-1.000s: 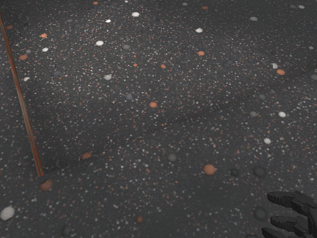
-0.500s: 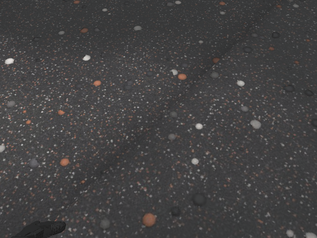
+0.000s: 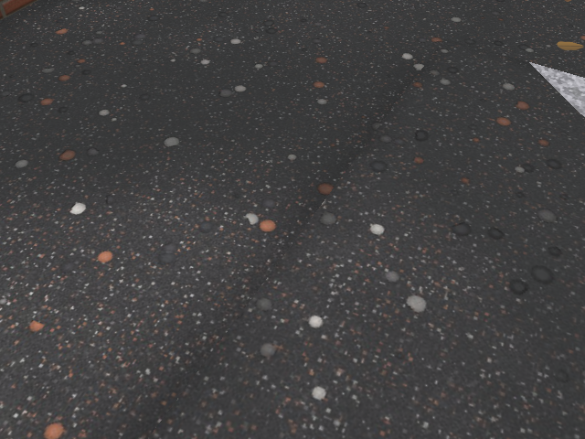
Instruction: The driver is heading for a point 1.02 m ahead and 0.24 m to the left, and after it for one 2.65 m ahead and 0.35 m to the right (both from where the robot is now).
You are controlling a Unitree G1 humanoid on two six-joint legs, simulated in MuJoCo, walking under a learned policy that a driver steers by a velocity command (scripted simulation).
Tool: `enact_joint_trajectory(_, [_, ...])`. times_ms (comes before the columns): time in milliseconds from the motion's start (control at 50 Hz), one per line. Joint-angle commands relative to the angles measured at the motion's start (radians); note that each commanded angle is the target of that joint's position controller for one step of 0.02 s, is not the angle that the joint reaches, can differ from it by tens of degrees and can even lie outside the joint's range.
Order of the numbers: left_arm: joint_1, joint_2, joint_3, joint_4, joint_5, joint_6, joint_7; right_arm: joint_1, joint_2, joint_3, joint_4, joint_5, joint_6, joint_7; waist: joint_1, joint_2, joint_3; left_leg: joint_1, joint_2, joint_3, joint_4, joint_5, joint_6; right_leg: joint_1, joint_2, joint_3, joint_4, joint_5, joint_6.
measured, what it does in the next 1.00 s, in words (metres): steps on the spot: right foot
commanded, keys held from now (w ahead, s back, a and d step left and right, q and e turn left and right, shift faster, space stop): no key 0.58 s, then q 0.42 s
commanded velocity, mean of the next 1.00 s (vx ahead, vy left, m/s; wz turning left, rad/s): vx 0.04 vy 0.00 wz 0.09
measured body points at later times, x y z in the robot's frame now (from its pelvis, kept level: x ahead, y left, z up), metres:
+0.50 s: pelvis +0.06 -0.01 +0.00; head +0.07 -0.01 +0.45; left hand +0.22 +0.25 -0.09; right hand +0.18 -0.27 -0.12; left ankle +0.01 +0.12 -0.73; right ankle +0.06 -0.14 -0.73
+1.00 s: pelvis +0.02 +0.03 -0.01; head +0.04 +0.06 +0.44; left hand +0.12 +0.33 -0.13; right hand +0.16 -0.25 -0.10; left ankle +0.00 +0.11 -0.73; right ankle +0.04 -0.13 -0.70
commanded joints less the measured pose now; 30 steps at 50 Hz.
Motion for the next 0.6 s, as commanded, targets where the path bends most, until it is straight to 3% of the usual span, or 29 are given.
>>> enact_joint_trajectory(20, [-0.044,0.144,0.036,-0.094,-0.001,-0.027,0.011,0.001,-0.127,-0.028,-0.062,-0.003,-0.026,0.002,-0.006,0.189,0.030,0.173,0.369,-0.468,-0.266,0.215,0.255,-0.228,-0.080,-0.001,0.206,-0.171,0.055])
enact_joint_trajectory(60, [-0.030,0.127,0.041,-0.067,0.001,-0.007,0.013,-0.015,-0.128,-0.027,-0.057,0.019,-0.017,-0.001,-0.005,0.177,0.014,0.218,0.300,-0.347,-0.241,0.303,0.202,-0.233,-0.106,-0.029,0.244,-0.120,0.095])
enact_joint_trajectory(120, [-0.035,0.045,0.018,-0.046,-0.009,0.002,0.003,-0.040,-0.118,-0.021,-0.048,0.019,0.001,-0.006,0.000,0.178,-0.012,0.175,0.198,-0.156,-0.194,0.608,0.158,-0.065,-0.114,-0.101,0.104,-0.017,0.118])
enact_joint_trajectory(180, [-0.060,0.037,0.016,-0.041,-0.019,0.004,0.000,-0.008,-0.125,-0.023,-0.028,0.026,0.021,-0.006,-0.020,0.195,-0.053,0.211,0.188,-0.124,-0.146,0.757,0.163,0.040,-0.097,-0.144,-0.049,0.085,0.110])
enact_joint_trajectory(220, [-0.046,0.035,0.017,-0.029,-0.014,0.006,-0.001,-0.018,-0.116,-0.018,-0.021,0.043,0.027,-0.004,0.001,0.180,-0.056,0.208,0.179,-0.120,-0.123,0.699,0.139,0.137,-0.098,-0.151,-0.248,0.272,0.083])
enact_joint_trajectory(240, [-0.055,0.057,0.020,-0.034,-0.002,0.006,0.001,0.007,-0.113,-0.018,-0.011,0.043,0.022,-0.002,-0.003,0.155,-0.062,0.185,0.165,-0.124,-0.129,0.595,0.105,0.208,-0.119,-0.114,-0.292,0.394,0.063])
enact_joint_trajectory(260, [-0.055,0.103,0.028,-0.046,0.006,0.006,0.008,0.024,-0.097,-0.011,-0.009,0.024,0.012,0.003,-0.014,0.089,-0.091,0.139,0.139,-0.105,-0.117,0.457,0.064,0.302,-0.189,-0.046,-0.257,0.609,0.039])
enact_joint_trajectory(280, [-0.059,0.146,0.042,-0.033,0.000,0.011,0.013,0.086,-0.100,-0.012,0.000,0.010,0.003,0.012,-0.060,-0.022,-0.109,0.093,0.085,-0.065,-0.141,0.311,0.032,0.355,-0.202,-0.042,-0.161,0.653,-0.008])
enact_joint_trajectory(300, [-0.065,0.107,0.039,-0.030,-0.004,0.016,0.008,0.053,-0.097,-0.008,0.009,0.008,0.002,0.014,-0.021,-0.031,-0.102,0.101,0.060,-0.029,-0.134,0.230,0.006,0.332,-0.182,-0.058,-0.142,0.566,-0.021])
enact_joint_trajectory(320, [-0.063,0.079,0.033,-0.028,0.000,0.017,0.005,0.010,-0.105,-0.009,0.008,0.014,0.005,0.015,0.000,-0.007,-0.066,0.077,0.050,-0.018,-0.120,0.196,-0.002,0.310,-0.172,-0.055,-0.150,0.536,-0.013])
enact_joint_trajectory(360, [-0.066,0.075,0.031,-0.015,0.001,0.014,0.004,-0.008,-0.092,-0.006,0.006,0.019,0.017,0.011,-0.001,-0.015,-0.035,0.071,0.049,-0.013,-0.105,0.237,-0.002,0.277,-0.168,-0.052,-0.153,0.554,-0.004])
enact_joint_trajectory(600, [-0.079,0.072,0.030,0.070,-0.002,-0.010,0.006,0.002,-0.099,-0.014,0.063,0.023,0.055,-0.018,-0.016,0.010,-0.011,0.129,0.056,-0.021,-0.113,0.225,-0.018,0.239,-0.163,-0.060,-0.167,0.518,-0.001])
